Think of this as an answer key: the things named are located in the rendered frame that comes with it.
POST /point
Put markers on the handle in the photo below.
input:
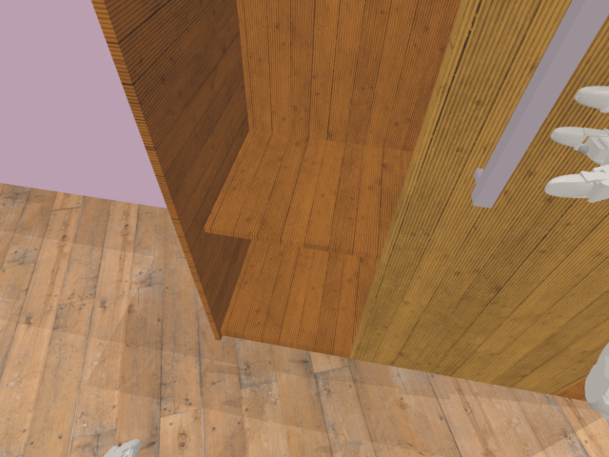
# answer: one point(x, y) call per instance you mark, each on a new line
point(577, 29)

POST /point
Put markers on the right robot upper arm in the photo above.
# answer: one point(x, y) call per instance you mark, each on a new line
point(597, 385)

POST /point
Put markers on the robot right hand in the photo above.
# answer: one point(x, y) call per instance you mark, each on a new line
point(595, 184)

